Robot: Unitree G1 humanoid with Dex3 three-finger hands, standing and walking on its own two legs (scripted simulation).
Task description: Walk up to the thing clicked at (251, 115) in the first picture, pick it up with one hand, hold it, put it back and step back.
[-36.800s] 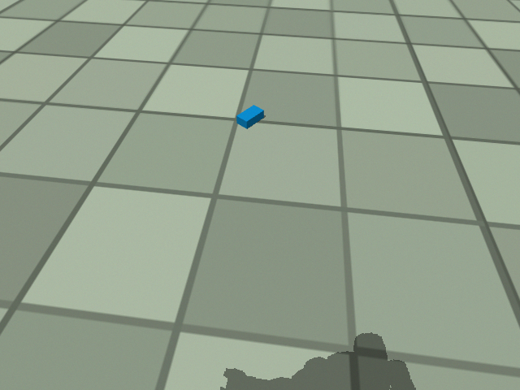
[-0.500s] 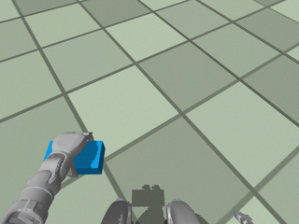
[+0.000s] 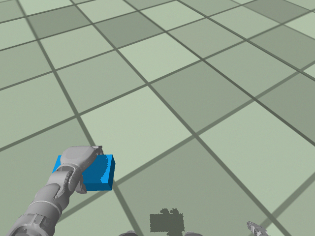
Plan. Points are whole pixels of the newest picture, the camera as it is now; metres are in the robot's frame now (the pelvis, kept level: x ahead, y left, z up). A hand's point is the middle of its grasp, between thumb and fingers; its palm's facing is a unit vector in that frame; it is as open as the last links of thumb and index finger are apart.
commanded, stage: hold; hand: left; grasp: from above
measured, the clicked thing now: (84, 172) +0.31 +0.23 -0.09
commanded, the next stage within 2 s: crouch in 1.80 s
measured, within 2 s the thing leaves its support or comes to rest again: neither
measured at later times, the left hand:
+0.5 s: hand (82, 166) +0.31 +0.22 -0.03, palm faces -0.46 -0.03 -0.89, open 11.7 cm
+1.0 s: hand (81, 168) +0.30 +0.21 -0.01, palm faces -0.46 -0.03 -0.89, open 11.7 cm
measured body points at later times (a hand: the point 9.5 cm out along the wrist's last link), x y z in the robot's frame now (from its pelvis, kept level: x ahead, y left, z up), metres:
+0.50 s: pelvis +0.01 +0.00 +0.02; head +0.03 -0.01 +0.47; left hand +0.33 +0.22 +0.02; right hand +0.13 -0.27 -0.10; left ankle +0.03 +0.11 -0.70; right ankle +0.02 -0.13 -0.70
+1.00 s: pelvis +0.00 -0.01 +0.03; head +0.02 -0.03 +0.47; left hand +0.31 +0.21 +0.04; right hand +0.14 -0.27 -0.09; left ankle +0.03 +0.11 -0.70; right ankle +0.02 -0.13 -0.70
